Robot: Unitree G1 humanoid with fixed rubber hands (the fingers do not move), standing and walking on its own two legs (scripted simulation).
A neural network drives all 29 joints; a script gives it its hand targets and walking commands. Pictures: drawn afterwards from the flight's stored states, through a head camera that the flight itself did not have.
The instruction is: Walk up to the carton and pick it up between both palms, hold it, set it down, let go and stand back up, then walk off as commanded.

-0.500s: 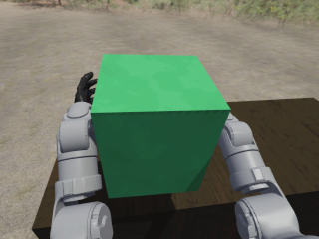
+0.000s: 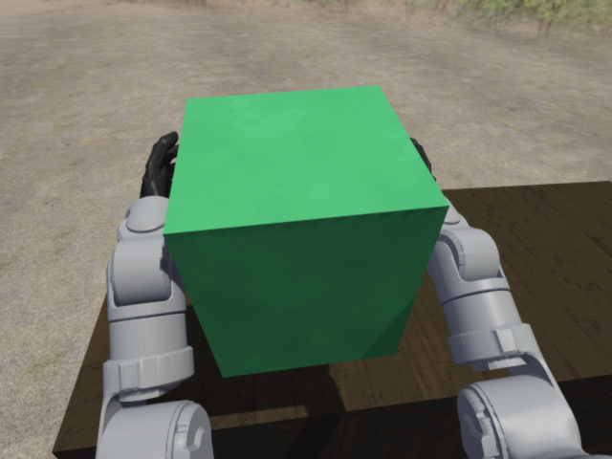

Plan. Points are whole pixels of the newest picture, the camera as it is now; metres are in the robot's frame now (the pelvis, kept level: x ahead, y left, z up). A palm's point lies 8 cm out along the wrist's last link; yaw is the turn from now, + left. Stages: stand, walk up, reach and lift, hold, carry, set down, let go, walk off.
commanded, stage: hold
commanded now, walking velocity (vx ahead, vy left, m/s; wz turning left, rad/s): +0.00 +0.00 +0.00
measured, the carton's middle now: (298, 236) +0.32 -0.01 +0.20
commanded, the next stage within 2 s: set down in 0.80 s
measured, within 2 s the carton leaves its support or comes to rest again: neither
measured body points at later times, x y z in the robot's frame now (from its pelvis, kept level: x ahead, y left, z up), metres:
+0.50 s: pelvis -0.02 +0.00 +0.00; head -0.09 +0.02 +0.44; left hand +0.36 +0.15 +0.23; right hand +0.35 -0.15 +0.20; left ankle +0.01 +0.12 -0.75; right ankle +0.00 -0.12 -0.75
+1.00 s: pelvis -0.01 +0.00 +0.00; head -0.06 +0.02 +0.45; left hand +0.36 +0.15 +0.24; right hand +0.36 -0.16 +0.23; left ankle +0.01 +0.12 -0.75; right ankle +0.00 -0.12 -0.75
